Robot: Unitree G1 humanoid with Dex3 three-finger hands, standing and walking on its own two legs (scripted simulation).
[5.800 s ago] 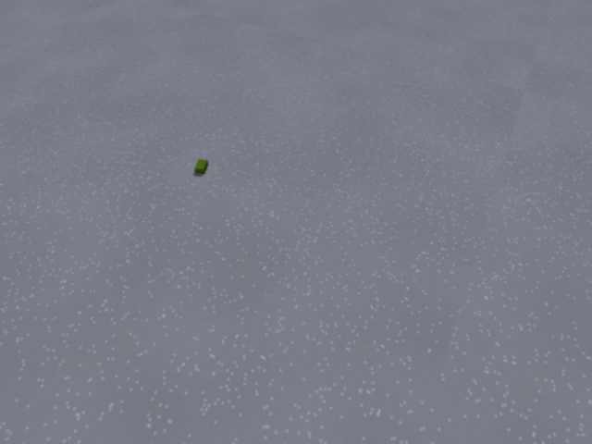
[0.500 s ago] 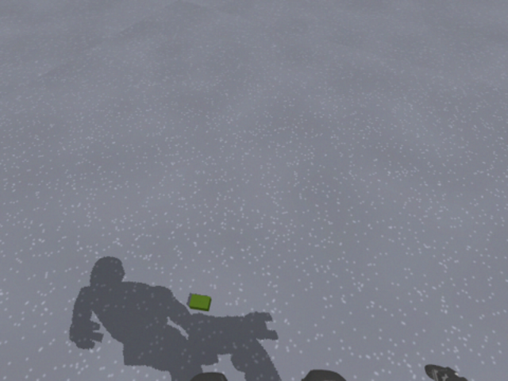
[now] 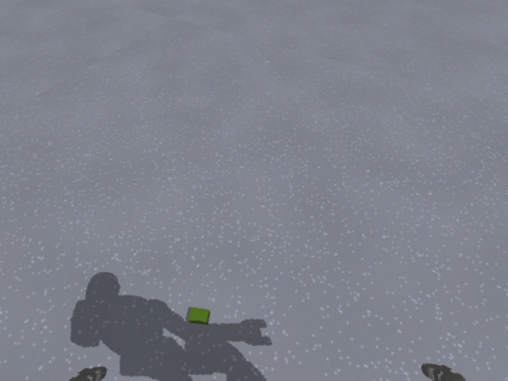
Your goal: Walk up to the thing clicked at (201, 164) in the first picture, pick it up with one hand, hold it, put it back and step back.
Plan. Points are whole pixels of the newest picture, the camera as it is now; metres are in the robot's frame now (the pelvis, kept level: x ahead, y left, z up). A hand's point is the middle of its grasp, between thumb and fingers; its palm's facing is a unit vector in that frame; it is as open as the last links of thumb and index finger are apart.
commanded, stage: walk up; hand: left
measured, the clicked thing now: (199, 316) +0.45 +0.23 -0.76
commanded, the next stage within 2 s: stand in 0.54 s
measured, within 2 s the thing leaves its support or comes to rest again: neither
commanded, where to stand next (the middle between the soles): +0.08 +0.01 m, yaw -1 degrees
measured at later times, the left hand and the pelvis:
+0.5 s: hand out of the picture +0.08 +0.26 -0.15, palm faces -0.03 -0.94 -0.35, open 7.4 cm; pelvis +0.01 +0.00 +0.00, yaw +0 degrees
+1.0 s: hand out of the picture +0.09 +0.25 -0.15, palm faces -0.02 -0.94 -0.33, open 7.4 cm; pelvis +0.02 +0.00 +0.00, yaw +0 degrees
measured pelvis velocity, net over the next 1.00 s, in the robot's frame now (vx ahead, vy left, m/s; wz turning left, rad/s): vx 0.02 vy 0.00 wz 0.01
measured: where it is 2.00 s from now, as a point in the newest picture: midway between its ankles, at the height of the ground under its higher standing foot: outside the picture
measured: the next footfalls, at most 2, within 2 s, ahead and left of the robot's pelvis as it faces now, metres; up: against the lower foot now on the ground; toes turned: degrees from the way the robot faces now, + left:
none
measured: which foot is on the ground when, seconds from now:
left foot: down 0.00-1.00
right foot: down 0.00-1.00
